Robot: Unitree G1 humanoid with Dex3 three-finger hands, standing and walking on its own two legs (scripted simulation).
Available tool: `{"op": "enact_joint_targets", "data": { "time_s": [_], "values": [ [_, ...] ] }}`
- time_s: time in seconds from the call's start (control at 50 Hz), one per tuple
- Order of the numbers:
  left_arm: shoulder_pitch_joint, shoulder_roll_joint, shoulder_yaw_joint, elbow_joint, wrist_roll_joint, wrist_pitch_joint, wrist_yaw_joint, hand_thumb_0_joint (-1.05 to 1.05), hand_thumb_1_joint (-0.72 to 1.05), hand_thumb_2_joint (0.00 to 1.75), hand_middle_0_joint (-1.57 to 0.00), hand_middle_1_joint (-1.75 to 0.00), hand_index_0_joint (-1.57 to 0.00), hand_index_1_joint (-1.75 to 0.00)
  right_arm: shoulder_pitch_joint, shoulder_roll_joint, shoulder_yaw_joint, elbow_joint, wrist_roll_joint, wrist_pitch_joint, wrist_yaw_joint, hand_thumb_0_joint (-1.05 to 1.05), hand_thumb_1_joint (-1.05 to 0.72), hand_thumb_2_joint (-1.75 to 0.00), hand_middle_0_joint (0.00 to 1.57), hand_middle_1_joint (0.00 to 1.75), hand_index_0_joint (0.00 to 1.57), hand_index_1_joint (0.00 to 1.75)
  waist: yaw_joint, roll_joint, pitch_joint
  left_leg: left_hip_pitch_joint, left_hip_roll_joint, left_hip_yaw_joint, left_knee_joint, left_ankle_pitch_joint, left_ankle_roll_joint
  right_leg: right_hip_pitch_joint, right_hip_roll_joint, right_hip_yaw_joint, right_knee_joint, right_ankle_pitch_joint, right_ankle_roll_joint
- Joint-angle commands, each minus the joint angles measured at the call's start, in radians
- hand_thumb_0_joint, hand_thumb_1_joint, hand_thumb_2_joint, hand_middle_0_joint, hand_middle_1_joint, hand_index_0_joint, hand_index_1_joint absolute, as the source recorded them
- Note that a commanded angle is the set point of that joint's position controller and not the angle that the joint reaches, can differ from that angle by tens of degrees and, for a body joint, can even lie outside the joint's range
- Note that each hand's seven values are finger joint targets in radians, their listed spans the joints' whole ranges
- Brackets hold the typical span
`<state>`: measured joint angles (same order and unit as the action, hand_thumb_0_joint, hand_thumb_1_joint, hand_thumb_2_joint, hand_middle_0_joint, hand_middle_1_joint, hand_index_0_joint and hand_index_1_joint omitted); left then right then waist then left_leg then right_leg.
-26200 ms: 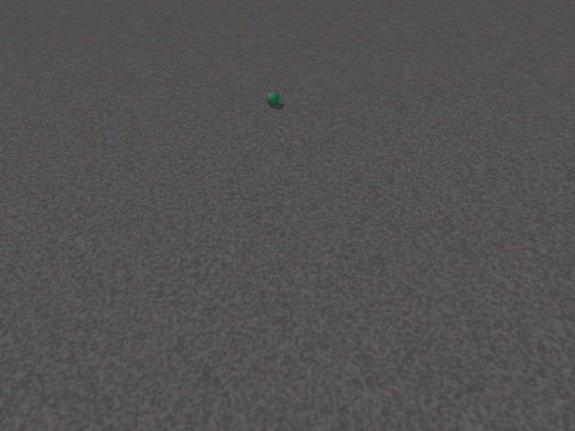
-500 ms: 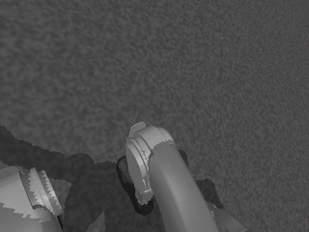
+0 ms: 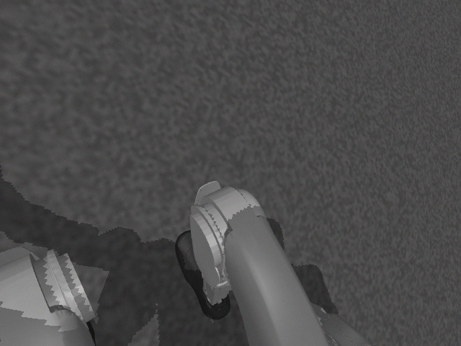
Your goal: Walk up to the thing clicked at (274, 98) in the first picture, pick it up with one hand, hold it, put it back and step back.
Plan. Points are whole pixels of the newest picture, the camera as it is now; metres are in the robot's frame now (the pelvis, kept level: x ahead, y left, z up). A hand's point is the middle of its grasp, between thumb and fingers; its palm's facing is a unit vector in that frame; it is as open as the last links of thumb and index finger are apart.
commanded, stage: settle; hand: left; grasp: from above
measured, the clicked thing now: out of the picture +0.48 +0.35 -0.27
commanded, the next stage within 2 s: lift in 0.68 s
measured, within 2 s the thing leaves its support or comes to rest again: leaves its support in 0.06 s
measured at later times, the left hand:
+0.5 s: hand out of the picture +0.45 +0.37 -0.15, palm faces -0.44 -0.11 -0.89, open 10.6 cm
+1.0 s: hand out of the picture +0.44 +0.36 -0.10, palm faces -0.45 -0.14 -0.88, open 10.7 cm
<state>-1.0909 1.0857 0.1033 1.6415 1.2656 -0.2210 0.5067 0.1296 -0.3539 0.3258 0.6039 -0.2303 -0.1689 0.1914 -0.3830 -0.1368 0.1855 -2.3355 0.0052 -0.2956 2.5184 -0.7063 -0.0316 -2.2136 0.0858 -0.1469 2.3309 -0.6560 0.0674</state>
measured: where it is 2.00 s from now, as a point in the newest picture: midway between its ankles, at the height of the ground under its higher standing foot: (152, 324)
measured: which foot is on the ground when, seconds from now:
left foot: down 0.00-1.00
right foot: down 0.00-1.00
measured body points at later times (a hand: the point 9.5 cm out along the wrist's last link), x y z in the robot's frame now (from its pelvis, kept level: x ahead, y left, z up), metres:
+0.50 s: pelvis +0.00 +0.00 +0.02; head +0.25 +0.12 +0.38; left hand +0.47 +0.37 -0.10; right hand +0.11 -0.26 -0.07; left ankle +0.06 +0.13 -0.28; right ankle +0.12 -0.13 -0.28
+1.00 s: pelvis -0.01 +0.00 +0.04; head +0.23 +0.10 +0.41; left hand +0.46 +0.37 -0.05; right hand +0.07 -0.27 -0.05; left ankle +0.06 +0.13 -0.28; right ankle +0.12 -0.13 -0.28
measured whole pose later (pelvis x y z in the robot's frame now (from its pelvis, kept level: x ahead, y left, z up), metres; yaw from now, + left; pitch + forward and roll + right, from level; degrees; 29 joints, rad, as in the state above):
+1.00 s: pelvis -0.01 +0.00 +0.04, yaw +6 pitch +34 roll -11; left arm -0.98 0.82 0.06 1.23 1.17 -0.14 0.13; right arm 0.21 -0.31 0.12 0.60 -0.09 0.05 0.12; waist -0.26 0.02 -0.02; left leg -2.30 -0.01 -0.17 2.32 -0.63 -0.01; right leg -2.19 0.02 -0.06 2.22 -0.64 0.05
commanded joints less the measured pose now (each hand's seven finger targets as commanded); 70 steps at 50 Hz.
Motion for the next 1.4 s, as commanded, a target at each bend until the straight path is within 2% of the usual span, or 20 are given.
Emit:
{"op": "enact_joint_targets", "data": {
  "time_s": [0.0,0.08,0.12,0.14,0.22,0.38,0.42,0.44,0.48,0.6,0.72,0.74,0.78,0.82,0.86,0.9,0.94,1.16,1.2,1.38],
  "values": [
    [-0.257,0.256,0.029,-0.241,-0.027,0.017,0.026,0.0,0.53,0.79,-0.85,-0.89,-0.9,-0.85,0.17,-0.324,-0.126,0.01,0.015,0.001,-0.014,0.0,-0.91,-0.9,0.2,0.3,0.2,0.3,-0.017,0.601,-0.756,0.545,0.041,0.145,-0.246,0.279,0.029,0.377,0.017,-0.121,-0.193,0.293,-0.089],
    [-0.22,0.225,0.05,-0.319,-0.039,0.049,0.002,0.0,0.56,0.75,-0.85,-0.88,-0.91,-0.83,0.182,-0.315,-0.156,0.024,0.024,0.012,-0.004,0.0,-0.91,-0.9,0.2,0.3,0.2,0.3,0.029,0.695,-0.824,0.635,0.036,0.143,-0.278,0.361,0.012,0.329,0.007,-0.122,-0.168,0.325,-0.103],
    [-0.226,0.191,0.039,-0.343,-0.04,0.063,-0.021,0.0,0.56,0.75,-0.87,-0.86,-0.91,-0.82,0.185,-0.309,-0.176,0.022,0.037,0.023,0.001,0.0,-0.91,-0.9,0.2,0.3,0.2,0.3,0.024,0.687,-0.825,0.62,0.032,0.146,-0.285,0.335,0.014,0.304,0.005,-0.116,-0.171,0.303,-0.107],
    [-0.219,0.187,0.041,-0.372,-0.038,0.069,-0.03,0.0,0.58,0.76,-0.88,-0.86,-0.93,-0.82,0.184,-0.302,-0.184,0.021,0.042,0.029,0.003,0.0,-0.9,-0.9,0.2,0.3,0.2,0.3,0.041,0.698,-0.842,0.621,0.031,0.153,-0.295,0.321,0.015,0.309,0.005,-0.11,-0.175,0.294,-0.108],
    [-0.219,0.087,-0.005,-0.377,-0.056,0.094,-0.088,0.0,0.63,0.77,-0.93,-0.86,-0.97,-0.82,0.198,-0.279,-0.209,0.028,0.062,0.048,0.009,0.0,-0.91,-0.9,0.2,0.3,0.2,0.3,0.034,0.623,-0.798,0.542,0.022,0.176,-0.295,0.255,0.035,0.292,0.002,-0.088,-0.206,0.266,-0.103],
    [-0.226,0.023,-0.026,-0.45,-0.084,0.089,-0.203,0.0,0.66,0.81,-0.97,-0.87,-1.01,-0.83,0.225,-0.26,-0.251,0.002,0.095,0.093,-0.01,0.0,-0.91,-0.9,0.2,0.3,0.2,0.3,0.051,0.519,-0.839,0.52,0.005,0.185,-0.334,0.206,0.042,0.305,-0.015,-0.066,-0.24,0.218,-0.105],
    [-0.267,0.027,-0.03,-0.491,-0.08,0.081,-0.223,0.0,0.68,0.84,-0.98,-0.9,-1.02,-0.86,0.232,-0.253,-0.256,0.0,0.1,0.108,-0.02,0.0,-0.91,-0.9,0.2,0.3,0.2,0.3,0.049,0.528,-0.859,0.53,0.003,0.193,-0.337,0.216,0.042,0.32,-0.017,-0.056,-0.247,0.227,-0.104],
    [-0.254,0.038,-0.022,-0.503,-0.08,0.082,-0.232,0.0,0.67,0.86,-0.98,-0.9,-1.02,-0.86,0.233,-0.251,-0.26,0.0,0.103,0.116,-0.024,0.0,-0.91,-0.9,0.2,0.3,0.2,0.3,0.066,0.531,-0.878,0.548,0.001,0.196,-0.344,0.235,0.041,0.328,-0.02,-0.053,-0.247,0.238,-0.104],
    [-0.251,0.019,-0.031,-0.493,-0.077,0.08,-0.246,0.0,0.66,0.88,-0.96,-0.92,-1.0,-0.88,0.241,-0.247,-0.265,0.0,0.105,0.131,-0.031,0.0,-0.91,-0.9,0.2,0.3,0.2,0.3,0.057,0.516,-0.874,0.552,-0.001,0.2,-0.344,0.249,0.041,0.333,-0.02,-0.05,-0.258,0.245,-0.106],
    [-0.278,0.052,-0.002,-0.536,-0.062,0.066,-0.262,0.0,0.64,0.89,-0.95,-0.91,-0.98,-0.88,0.246,-0.242,-0.272,-0.019,0.112,0.168,-0.062,0.0,-0.91,-0.9,0.2,0.3,0.2,0.3,0.077,0.518,-0.9,0.555,-0.012,0.211,-0.365,0.239,0.042,0.32,-0.029,-0.042,-0.274,0.218,-0.113],
    [-0.291,0.059,0.001,-0.542,-0.066,0.07,-0.272,0.0,0.64,0.94,-0.95,-0.94,-0.98,-0.91,0.251,-0.225,-0.274,-0.019,0.117,0.186,-0.077,0.0,-0.91,-0.9,0.2,0.3,0.2,0.3,0.091,0.517,-0.919,0.563,-0.012,0.222,-0.398,0.213,0.047,0.332,-0.031,-0.028,-0.295,0.197,-0.111],
    [-0.275,0.033,-0.013,-0.52,-0.07,0.074,-0.276,0.0,0.64,0.95,-0.95,-0.94,-0.98,-0.91,0.252,-0.223,-0.274,-0.014,0.118,0.188,-0.079,0.0,-0.91,-0.9,0.2,0.3,0.2,0.3,0.087,0.522,-0.898,0.571,-0.012,0.223,-0.405,0.212,0.046,0.319,-0.033,-0.028,-0.295,0.197,-0.111],
    [-0.286,0.039,-0.01,-0.528,-0.071,0.072,-0.283,0.0,0.54,0.87,-0.87,-0.88,-0.92,-0.84,0.254,-0.228,-0.278,-0.016,0.121,0.193,-0.086,0.0,-0.89,-0.89,0.2,0.3,0.2,0.3,0.085,0.509,-0.896,0.565,-0.014,0.217,-0.41,0.191,0.047,0.3,-0.033,-0.03,-0.303,0.174,-0.115],
    [-0.269,0.023,-0.015,-0.548,-0.079,0.076,-0.298,0.0,0.56,0.81,-0.88,-0.92,-0.93,-0.87,0.264,-0.223,-0.283,-0.013,0.124,0.196,-0.087,0.0,-0.92,-0.91,0.2,0.3,0.2,0.3,0.091,0.528,-0.906,0.583,-0.016,0.224,-0.425,0.213,0.045,0.321,-0.039,-0.025,-0.31,0.192,-0.114],
    [-0.25,0.057,0.012,-0.554,-0.093,0.083,-0.311,0.0,0.58,0.82,-0.9,-0.92,-0.95,-0.87,0.264,-0.228,-0.294,-0.021,0.13,0.201,-0.093,0.0,-0.92,-0.91,0.2,0.3,0.2,0.3,0.114,0.509,-0.947,0.602,-0.017,0.228,-0.433,0.217,0.048,0.337,-0.039,-0.02,-0.321,0.19,-0.115],
    [-0.229,0.013,-0.008,-0.567,-0.114,0.092,-0.333,0.0,0.6,0.82,-0.91,-0.93,-0.96,-0.88,0.271,-0.213,-0.294,-0.016,0.134,0.204,-0.091,0.0,-0.92,-0.91,0.2,0.3,0.2,0.3,0.113,0.51,-0.954,0.621,-0.014,0.233,-0.449,0.23,0.048,0.362,-0.042,-0.013,-0.329,0.205,-0.111],
    [-0.239,0.048,0.021,-0.615,-0.125,0.095,-0.343,0.0,0.61,0.84,-0.92,-0.92,-0.96,-0.88,0.279,-0.222,-0.308,-0.015,0.141,0.209,-0.095,0.0,-0.92,-0.91,0.2,0.3,0.2,0.3,0.131,0.541,-0.984,0.655,-0.018,0.228,-0.465,0.243,0.046,0.353,-0.047,-0.009,-0.334,0.21,-0.116],
    [-0.137,-0.044,-0.003,-0.806,-0.179,0.094,-0.39,0.0,0.55,0.88,-0.85,-0.97,-0.9,-0.92,0.269,-0.168,-0.36,-0.019,0.182,0.229,-0.118,0.0,-0.92,-0.91,0.2,0.3,0.2,0.3,0.178,0.476,-1.064,0.731,-0.017,0.241,-0.592,0.174,0.062,0.436,-0.051,0.032,-0.433,0.171,-0.108],
    [-0.089,-0.073,-0.009,-0.803,-0.19,0.1,-0.398,0.0,0.57,0.88,-0.86,-0.98,-0.91,-0.93,0.263,-0.164,-0.365,-0.015,0.189,0.231,-0.123,0.0,-0.92,-0.9,0.2,0.3,0.2,0.3,0.183,0.458,-1.008,0.745,-0.013,0.225,-0.634,0.169,0.061,0.43,-0.054,0.029,-0.452,0.173,-0.106],
    [0.015,-0.136,-0.029,-0.956,-0.237,0.128,-0.426,0.0,0.53,0.9,-0.8,-1.04,-0.86,-0.98,0.212,-0.133,-0.387,-0.033,0.218,0.233,-0.154,0.0,-0.91,-0.9,0.2,0.3,0.2,0.3,0.222,0.451,-1.03,0.914,0.001,0.201,-0.803,0.158,0.059,0.56,-0.055,0.042,-0.562,0.185,-0.096]
  ]
}}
